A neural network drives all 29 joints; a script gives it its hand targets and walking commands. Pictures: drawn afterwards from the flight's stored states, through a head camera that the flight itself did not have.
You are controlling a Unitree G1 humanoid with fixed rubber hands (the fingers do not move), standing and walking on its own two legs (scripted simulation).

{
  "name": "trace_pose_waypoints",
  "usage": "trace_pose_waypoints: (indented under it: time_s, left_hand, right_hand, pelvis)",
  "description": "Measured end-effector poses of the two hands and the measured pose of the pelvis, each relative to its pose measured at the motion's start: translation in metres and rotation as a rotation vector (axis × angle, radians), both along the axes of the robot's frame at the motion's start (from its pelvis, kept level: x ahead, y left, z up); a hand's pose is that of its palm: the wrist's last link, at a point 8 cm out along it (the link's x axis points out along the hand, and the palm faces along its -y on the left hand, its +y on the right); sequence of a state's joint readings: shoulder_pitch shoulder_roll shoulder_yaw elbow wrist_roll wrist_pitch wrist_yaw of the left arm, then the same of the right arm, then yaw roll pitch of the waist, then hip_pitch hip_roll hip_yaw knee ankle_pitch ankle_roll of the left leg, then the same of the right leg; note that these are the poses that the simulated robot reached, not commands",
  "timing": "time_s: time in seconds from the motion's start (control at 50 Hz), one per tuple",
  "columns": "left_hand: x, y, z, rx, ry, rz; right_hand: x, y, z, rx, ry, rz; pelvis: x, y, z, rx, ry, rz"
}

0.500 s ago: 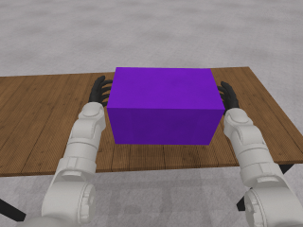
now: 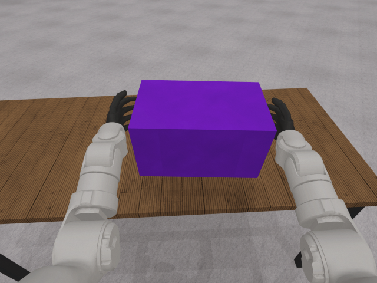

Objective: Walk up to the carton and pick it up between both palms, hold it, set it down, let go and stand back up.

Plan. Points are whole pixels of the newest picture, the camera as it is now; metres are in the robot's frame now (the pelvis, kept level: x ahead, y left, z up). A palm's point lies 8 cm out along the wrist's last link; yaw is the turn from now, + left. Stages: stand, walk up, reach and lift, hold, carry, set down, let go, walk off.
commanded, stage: reach and lift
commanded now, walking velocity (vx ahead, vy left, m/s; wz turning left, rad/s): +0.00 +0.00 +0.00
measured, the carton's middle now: (199, 128) +0.42 +0.01 +0.13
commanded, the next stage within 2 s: hold in 0.42 s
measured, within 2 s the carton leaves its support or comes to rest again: neither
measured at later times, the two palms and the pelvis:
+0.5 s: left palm (111, 120) +0.38 +0.19 +0.19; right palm (287, 125) +0.38 -0.17 +0.18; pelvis +0.00 +0.00 +0.00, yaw +0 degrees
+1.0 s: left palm (107, 120) +0.36 +0.20 +0.20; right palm (289, 125) +0.37 -0.17 +0.19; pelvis -0.01 +0.00 +0.00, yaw +0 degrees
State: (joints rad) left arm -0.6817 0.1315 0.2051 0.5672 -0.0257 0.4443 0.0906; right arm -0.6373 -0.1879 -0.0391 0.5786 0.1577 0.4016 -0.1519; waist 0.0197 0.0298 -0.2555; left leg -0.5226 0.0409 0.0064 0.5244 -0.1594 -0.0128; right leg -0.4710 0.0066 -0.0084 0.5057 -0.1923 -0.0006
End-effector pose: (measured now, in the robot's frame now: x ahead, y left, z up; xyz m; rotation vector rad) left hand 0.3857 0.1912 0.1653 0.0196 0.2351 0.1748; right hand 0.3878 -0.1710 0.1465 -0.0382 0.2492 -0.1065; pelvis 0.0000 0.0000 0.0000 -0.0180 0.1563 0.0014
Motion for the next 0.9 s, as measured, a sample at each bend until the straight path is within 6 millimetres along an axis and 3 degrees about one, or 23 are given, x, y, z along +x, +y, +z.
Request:
trace_pose_waypoints:
  time_s: [0.32, 0.64, 0.9]
  left_hand:
    - [0.0, 0.001, 0.007, -0.003, -0.002, -0.001]
    - [-0.021, 0.006, 0.03, 0.006, -0.017, 0.001]
    - [-0.024, 0.006, 0.035, 0.016, -0.008, 0.002]
  right_hand:
    - [0.0, 0.001, 0.011, -0.002, -0.006, -0.003]
    - [-0.019, 0.006, 0.037, -0.003, -0.027, 0.0]
    - [-0.021, 0.006, 0.04, -0.005, -0.021, 0.002]
  pelvis:
    - [0.0, 0.0, 0.0, 0.0, -0.007, 0.0]
    - [-0.007, 0.002, 0.001, -0.003, -0.057, 0.001]
    - [-0.011, 0.002, 0.001, -0.003, -0.063, 0.001]
